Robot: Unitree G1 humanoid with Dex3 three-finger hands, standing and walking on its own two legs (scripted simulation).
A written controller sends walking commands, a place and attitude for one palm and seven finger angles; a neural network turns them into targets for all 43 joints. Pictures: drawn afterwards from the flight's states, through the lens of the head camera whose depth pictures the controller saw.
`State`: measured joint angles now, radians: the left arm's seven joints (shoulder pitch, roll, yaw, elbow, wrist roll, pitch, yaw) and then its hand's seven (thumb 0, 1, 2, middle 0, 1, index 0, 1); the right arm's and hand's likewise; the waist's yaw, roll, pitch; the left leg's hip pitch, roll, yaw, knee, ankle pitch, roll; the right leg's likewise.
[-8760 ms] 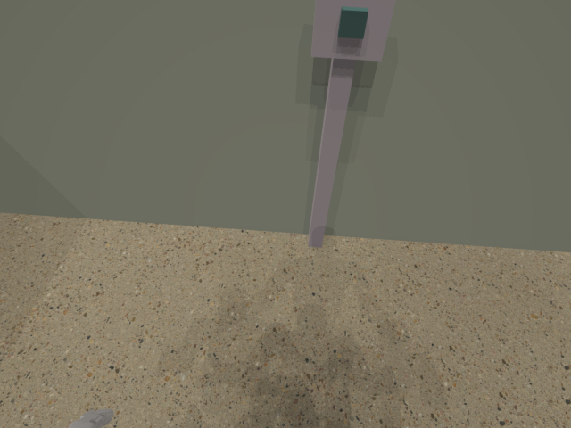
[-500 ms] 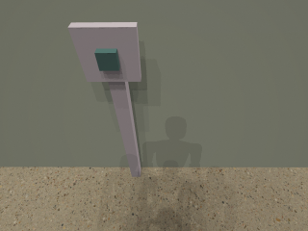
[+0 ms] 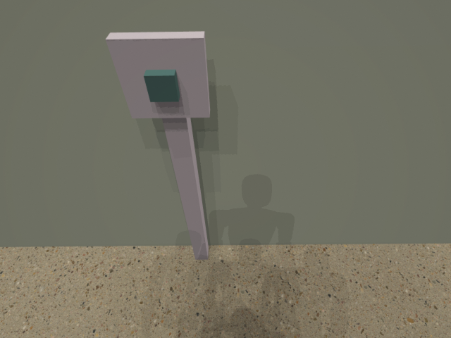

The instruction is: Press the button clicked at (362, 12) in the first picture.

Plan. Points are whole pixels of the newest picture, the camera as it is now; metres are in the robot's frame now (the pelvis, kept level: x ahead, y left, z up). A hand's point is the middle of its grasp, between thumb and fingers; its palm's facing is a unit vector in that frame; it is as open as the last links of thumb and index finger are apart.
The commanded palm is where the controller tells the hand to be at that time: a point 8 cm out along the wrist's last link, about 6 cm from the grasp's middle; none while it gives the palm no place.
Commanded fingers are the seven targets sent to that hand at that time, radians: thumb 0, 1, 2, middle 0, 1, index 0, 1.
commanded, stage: look again from close up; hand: left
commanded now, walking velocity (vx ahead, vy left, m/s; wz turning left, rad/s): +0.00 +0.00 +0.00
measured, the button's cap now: (163, 85) +0.55 +0.16 +0.18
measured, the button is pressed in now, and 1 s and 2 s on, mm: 0 0 0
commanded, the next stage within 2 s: shuffle to correct the standing spot in 0.18 s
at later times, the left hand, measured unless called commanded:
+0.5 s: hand out of the picture +0.02 +0.15 -0.18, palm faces +0.00 -0.98 -0.19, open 7.4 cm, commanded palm none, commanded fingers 0.00 0.90 0.90 -0.20 -0.30 -0.20 -0.30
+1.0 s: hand out of the picture +0.06 +0.13 -0.18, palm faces +0.07 -0.97 -0.22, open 7.4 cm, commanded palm none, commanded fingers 0.00 0.90 0.90 -0.20 -0.30 -0.20 -0.30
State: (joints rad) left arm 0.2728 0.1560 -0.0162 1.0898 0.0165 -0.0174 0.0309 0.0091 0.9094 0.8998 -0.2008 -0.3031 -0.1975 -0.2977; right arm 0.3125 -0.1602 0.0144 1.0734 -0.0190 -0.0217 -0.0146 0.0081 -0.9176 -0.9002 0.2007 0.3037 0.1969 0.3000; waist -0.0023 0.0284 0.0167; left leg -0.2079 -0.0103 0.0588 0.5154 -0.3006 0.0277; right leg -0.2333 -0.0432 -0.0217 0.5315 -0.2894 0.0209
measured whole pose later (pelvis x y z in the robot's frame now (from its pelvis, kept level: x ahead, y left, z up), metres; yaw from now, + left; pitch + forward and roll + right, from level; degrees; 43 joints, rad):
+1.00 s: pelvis +0.07 -0.05 +0.00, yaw +1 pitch +2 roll +2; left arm 0.29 0.14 0.01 1.05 0.03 -0.01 0.05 0.01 0.91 0.90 -0.20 -0.30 -0.20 -0.30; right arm 0.14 -0.15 -0.02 1.03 -0.01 0.00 -0.04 0.00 -0.91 -0.90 0.20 0.30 0.20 0.30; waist 0.03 -0.02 0.05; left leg -0.29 0.01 0.11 0.59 -0.29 0.01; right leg -0.17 -0.01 -0.06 0.56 -0.41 -0.04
